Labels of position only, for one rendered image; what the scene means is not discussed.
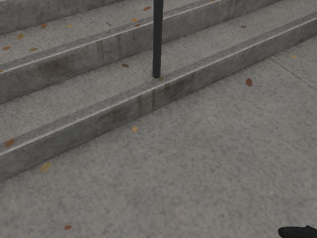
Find stairs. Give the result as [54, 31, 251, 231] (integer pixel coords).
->
[0, 0, 317, 182]

